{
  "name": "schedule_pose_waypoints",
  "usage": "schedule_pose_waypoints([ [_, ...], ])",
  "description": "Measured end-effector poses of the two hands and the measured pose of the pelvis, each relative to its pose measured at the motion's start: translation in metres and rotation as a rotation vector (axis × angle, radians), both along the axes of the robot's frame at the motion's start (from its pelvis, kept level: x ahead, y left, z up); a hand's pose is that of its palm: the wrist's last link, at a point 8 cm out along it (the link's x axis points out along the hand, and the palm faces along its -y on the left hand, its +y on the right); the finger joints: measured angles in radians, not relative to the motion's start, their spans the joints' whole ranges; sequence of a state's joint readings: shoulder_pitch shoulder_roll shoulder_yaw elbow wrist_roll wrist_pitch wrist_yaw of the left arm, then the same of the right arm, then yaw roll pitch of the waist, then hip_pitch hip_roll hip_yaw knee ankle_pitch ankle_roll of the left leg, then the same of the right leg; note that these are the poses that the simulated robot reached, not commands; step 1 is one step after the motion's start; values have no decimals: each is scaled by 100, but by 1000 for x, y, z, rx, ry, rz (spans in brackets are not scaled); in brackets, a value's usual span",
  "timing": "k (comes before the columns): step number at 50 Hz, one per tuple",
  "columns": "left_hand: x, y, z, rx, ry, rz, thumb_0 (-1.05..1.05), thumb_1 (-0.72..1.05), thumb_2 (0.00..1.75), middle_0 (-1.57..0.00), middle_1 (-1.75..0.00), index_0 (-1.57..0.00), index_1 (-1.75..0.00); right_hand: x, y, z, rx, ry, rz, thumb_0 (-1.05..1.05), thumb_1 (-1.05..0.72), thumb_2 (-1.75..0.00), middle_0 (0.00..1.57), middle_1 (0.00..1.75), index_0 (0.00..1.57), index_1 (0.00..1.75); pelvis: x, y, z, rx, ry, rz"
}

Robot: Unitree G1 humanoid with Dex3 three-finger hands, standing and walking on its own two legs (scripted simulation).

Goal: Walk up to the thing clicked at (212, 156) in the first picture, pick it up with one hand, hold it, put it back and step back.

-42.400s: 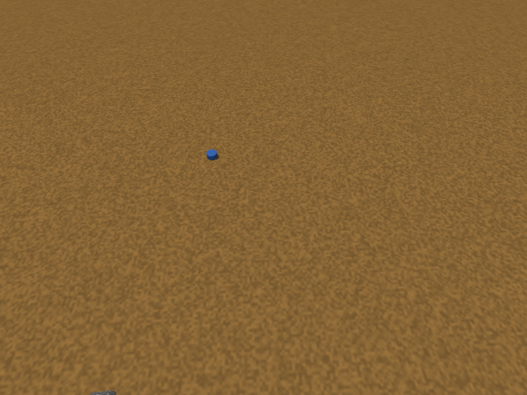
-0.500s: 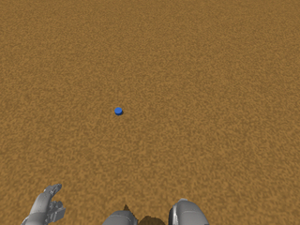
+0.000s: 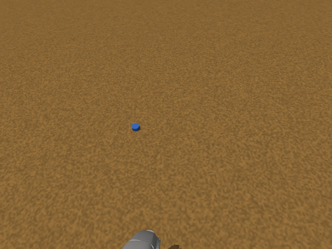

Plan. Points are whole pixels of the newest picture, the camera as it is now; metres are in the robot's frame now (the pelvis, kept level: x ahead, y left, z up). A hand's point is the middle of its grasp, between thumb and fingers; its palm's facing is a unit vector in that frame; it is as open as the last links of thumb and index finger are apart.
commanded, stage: step back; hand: left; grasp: from above
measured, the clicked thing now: (135, 127) +1.00 +0.35 -0.75
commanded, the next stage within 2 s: stand in 0.92 s
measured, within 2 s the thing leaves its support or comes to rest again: neither
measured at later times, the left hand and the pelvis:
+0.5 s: hand out of the picture +0.09 +0.26 -0.14, palm faces +0.06 -0.92 -0.38, open 7.4 cm; pelvis +0.02 -0.01 +0.00, yaw +3 degrees
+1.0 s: hand (74, 241) +0.14 +0.28 -0.14, palm faces +0.04 -0.94 -0.34, open 7.4 cm; pelvis +0.05 +0.02 +0.01, yaw +2 degrees
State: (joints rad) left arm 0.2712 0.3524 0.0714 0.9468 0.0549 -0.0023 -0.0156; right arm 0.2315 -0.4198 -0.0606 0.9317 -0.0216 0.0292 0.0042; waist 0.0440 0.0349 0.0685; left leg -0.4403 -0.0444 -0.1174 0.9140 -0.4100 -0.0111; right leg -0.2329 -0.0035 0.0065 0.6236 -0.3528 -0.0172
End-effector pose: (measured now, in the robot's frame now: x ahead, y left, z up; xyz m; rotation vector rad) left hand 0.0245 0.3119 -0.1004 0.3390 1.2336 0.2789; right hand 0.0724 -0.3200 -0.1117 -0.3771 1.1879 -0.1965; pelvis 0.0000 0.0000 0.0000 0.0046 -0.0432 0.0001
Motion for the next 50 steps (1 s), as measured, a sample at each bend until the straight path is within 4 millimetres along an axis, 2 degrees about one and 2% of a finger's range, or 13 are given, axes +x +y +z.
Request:
schedule_pose_waypoints([
  [4, -12, 13, 0, 7, -19, 32, 0, 90, 89, -20, -30, -21, -30, -20, 8, -4, 5, 84, 24, 0, -91, -90, 20, 30, 20, 30, -3, 6, -1, -6, 5, 44],
  [9, -15, 27, -6, -5, 11, 38, 0, 90, 89, -20, -30, -20, -30, -23, 29, -1, 20, 61, 21, 1, -90, -90, 20, 30, 20, 30, -6, 16, 0, 19, -1, 43],
  [12, -5, 28, -6, -12, 16, 23, 0, 90, 89, -20, -30, -20, -30, -20, 35, 5, 30, 21, 16, 0, -90, -90, 21, 30, 20, 30, -4, 14, 3, 13, 1, 38],
  [16, 17, 22, -3, -18, -20, -7, 0, 90, 89, -20, -30, -20, -30, -13, 31, 8, 35, 1, 9, 0, -90, -90, 21, 30, 21, 30, 1, 8, 5, 7, 4, 34],
  [21, 41, 6, -3, 0, -75, -20, 0, 91, 89, -20, -30, -20, -30, 5, 14, -3, 34, 3, -3, 0, -90, -90, 21, 30, 20, 30, 12, -5, -2, -18, 0, 40],
  [27, 56, -8, 1, -18, -101, 0, 0, 90, 89, -20, -30, -20, -30, 35, 11, -3, 25, 11, 24, 0, -90, -90, 20, 30, 20, 30, 28, -4, 2, -10, 6, 55],
  [31, 65, -3, -5, -33, -92, 9, 0, 90, 89, -20, -30, -20, -30, 54, 17, -3, 16, 12, 45, 0, -91, -90, 20, 30, 20, 30, 39, 2, 0, -8, 6, 70],
  [38, 83, 7, -16, -51, -62, 17, 0, 90, 89, -20, -30, -20, -30, 81, 39, 3, 28, -17, 42, 0, -91, -90, 20, 30, 20, 30, 49, 11, 1, -9, 5, 46],
  [45, 98, 11, -10, -56, -67, -1, 0, 90, 89, -20, -30, -20, -30, 109, 57, 11, 57, -65, 46, 0, -90, -90, 20, 30, 20, 30, 55, 16, 8, -12, 7, 34],
  [50, 104, 12, -3, -59, -67, -12, 0, 90, 89, -20, -30, -20, -30, 116, 62, 17, 72, -92, 45, 0, -90, -90, 20, 30, 20, 30, 55, 20, 14, -9, 1, 29],
])
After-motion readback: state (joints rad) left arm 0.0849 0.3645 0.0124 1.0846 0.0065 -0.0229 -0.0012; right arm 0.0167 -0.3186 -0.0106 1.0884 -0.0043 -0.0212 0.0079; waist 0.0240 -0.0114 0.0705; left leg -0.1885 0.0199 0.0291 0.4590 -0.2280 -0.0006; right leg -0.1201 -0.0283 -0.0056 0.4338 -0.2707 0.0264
